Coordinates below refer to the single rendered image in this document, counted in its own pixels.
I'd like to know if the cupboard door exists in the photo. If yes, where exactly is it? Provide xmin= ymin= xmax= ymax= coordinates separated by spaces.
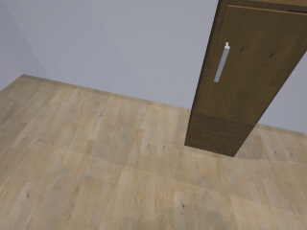
xmin=197 ymin=5 xmax=307 ymax=124

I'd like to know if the handle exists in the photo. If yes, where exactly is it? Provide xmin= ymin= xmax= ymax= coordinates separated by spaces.
xmin=214 ymin=42 xmax=230 ymax=82

